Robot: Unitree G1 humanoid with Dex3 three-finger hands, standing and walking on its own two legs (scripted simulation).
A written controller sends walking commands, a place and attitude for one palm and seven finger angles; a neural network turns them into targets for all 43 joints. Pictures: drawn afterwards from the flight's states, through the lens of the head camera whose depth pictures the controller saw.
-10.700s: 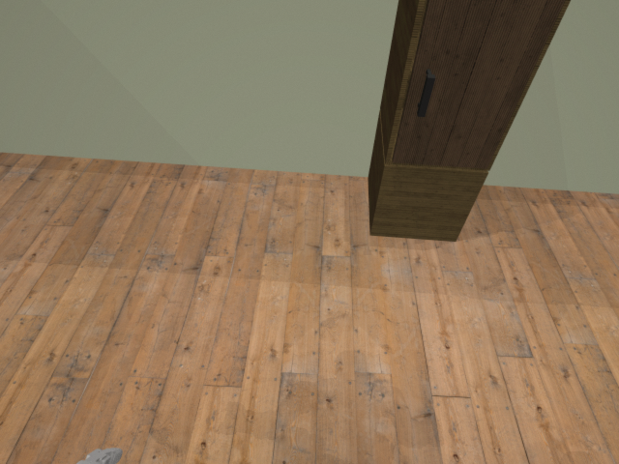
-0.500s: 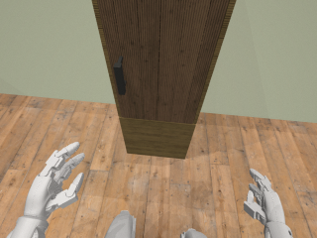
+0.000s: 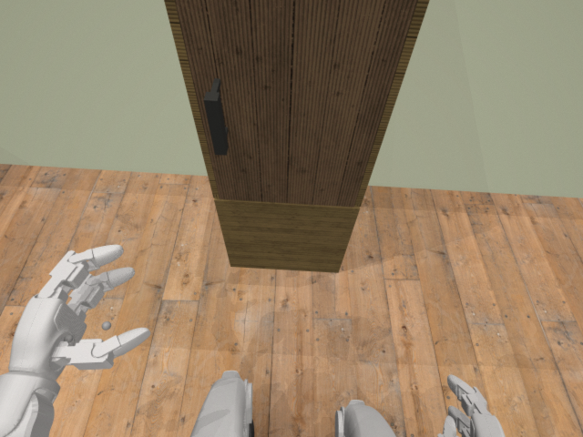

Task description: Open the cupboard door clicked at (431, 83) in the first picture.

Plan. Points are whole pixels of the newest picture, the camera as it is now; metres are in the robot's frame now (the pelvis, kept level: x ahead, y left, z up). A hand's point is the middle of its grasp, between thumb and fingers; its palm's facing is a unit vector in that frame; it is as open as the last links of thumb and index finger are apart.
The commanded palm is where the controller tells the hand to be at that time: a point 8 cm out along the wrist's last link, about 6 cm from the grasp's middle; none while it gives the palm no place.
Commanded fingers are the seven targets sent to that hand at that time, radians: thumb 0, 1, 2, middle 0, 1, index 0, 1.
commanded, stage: raise the hand with hooked fingers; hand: left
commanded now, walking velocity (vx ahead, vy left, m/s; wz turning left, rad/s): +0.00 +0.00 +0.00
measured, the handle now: (219, 117) +0.62 +0.16 +0.04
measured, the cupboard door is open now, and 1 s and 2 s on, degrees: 0 0 0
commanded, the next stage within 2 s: move the hooked fingers beside the handle in 1.24 s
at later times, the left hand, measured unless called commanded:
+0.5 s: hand (73, 310) +0.26 +0.28 +0.05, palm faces +0.00 -1.00 -0.07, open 13.8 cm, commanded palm +0.24 +0.33 +0.06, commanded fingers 0.00 -0.50 0.30 -0.30 -1.20 -0.30 -1.20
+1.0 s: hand (85, 285) +0.29 +0.27 +0.05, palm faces -0.02 -1.00 -0.05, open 14.0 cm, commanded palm +0.27 +0.32 +0.06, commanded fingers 0.00 -0.50 0.30 -0.30 -1.20 -0.30 -1.20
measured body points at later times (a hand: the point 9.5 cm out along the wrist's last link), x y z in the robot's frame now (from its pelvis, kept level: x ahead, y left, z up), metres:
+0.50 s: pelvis +0.00 +0.02 +0.01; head +0.07 +0.05 +0.45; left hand +0.25 +0.33 +0.06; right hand +0.19 -0.22 -0.06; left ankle +0.08 +0.13 -0.63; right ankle +0.00 -0.13 -0.63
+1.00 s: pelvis +0.01 +0.00 +0.00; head +0.09 +0.02 +0.45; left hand +0.28 +0.33 +0.06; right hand +0.16 -0.26 -0.07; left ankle +0.08 +0.12 -0.63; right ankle +0.00 -0.13 -0.63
